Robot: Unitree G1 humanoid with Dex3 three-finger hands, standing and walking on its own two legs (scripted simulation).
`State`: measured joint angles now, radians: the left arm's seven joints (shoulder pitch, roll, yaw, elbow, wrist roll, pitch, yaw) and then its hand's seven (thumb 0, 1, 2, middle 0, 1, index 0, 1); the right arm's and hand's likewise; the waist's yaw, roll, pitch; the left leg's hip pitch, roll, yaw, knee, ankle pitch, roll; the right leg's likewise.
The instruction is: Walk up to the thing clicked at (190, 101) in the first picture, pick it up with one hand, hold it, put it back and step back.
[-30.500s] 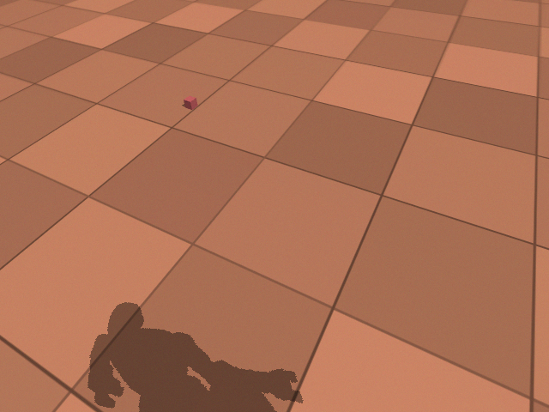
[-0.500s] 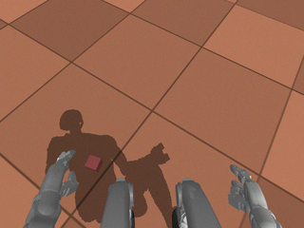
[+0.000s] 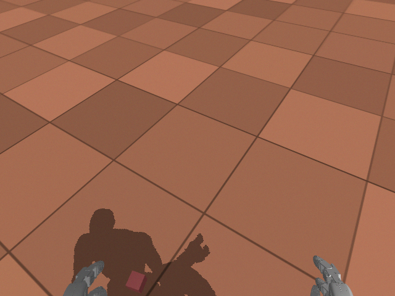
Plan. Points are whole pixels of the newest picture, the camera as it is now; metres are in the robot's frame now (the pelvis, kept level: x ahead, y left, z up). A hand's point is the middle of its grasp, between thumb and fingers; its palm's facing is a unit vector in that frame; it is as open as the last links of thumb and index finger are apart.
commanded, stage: home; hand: left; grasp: from above
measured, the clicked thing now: (136, 282) +0.37 +0.28 -0.68
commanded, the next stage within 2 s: stand in 2.00 s
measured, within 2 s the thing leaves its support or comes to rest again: neither
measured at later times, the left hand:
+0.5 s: hand out of the picture +0.16 +0.18 -0.04, palm faces +0.06 -0.98 -0.20, open 7.4 cm
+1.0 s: hand out of the picture +0.16 +0.18 -0.04, palm faces +0.05 -0.98 -0.20, open 7.4 cm
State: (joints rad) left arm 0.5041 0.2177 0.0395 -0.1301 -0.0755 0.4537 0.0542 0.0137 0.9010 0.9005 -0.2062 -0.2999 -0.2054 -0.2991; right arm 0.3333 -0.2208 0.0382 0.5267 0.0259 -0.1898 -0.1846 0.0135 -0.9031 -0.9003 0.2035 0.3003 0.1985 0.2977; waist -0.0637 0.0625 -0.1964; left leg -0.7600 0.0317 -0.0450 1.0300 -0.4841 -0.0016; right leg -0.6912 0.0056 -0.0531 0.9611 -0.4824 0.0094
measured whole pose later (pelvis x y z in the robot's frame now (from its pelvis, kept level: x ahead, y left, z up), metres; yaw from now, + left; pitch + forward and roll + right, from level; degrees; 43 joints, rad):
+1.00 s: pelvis +0.00 +0.00 +0.00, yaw +0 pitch +10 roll -2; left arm 0.50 0.23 0.03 -0.11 -0.06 0.44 0.02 0.02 0.90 0.90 -0.20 -0.30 -0.20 -0.30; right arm 0.30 -0.23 0.03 0.53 0.01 -0.25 -0.19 0.02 -0.90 -0.90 0.20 0.30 0.20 0.30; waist -0.04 0.05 -0.15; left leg -0.70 0.03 -0.04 1.01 -0.47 0.00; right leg -0.64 0.00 -0.05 0.95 -0.48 0.01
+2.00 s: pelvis +0.00 +0.00 +0.00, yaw +0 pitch +10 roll -3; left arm 0.51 0.23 0.03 -0.13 -0.06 0.44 0.02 0.02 0.90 0.90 -0.20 -0.30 -0.20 -0.30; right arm 0.30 -0.22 0.03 0.53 0.01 -0.23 -0.18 0.02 -0.90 -0.90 0.20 0.30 0.20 0.30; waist -0.04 0.05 -0.16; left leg -0.71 0.02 -0.04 1.02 -0.49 0.00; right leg -0.64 0.00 -0.05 0.95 -0.49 0.01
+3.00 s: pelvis -0.03 +0.01 +0.07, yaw +1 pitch -5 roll +0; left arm 0.19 0.30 0.03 1.11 0.03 0.01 0.03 0.01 0.90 0.90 -0.21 -0.30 -0.21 -0.30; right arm 0.15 -0.30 -0.04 1.11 -0.03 0.00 -0.01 0.01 -0.91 -0.90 0.20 0.30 0.20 0.30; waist 0.02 0.02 0.07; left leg -0.14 -0.02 -0.02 0.39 -0.16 0.02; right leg -0.11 -0.04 -0.03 0.39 -0.19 0.03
